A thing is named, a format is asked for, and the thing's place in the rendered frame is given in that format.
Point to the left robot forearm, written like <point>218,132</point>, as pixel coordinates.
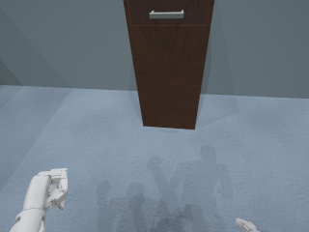
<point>31,220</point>

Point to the cabinet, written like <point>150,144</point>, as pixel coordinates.
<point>169,63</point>

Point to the robot left hand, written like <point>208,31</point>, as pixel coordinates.
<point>39,189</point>

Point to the robot right hand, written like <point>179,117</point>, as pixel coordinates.
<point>246,226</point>

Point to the handle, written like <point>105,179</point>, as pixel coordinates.
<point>154,15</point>

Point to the drawer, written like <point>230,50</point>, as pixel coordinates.
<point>195,12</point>

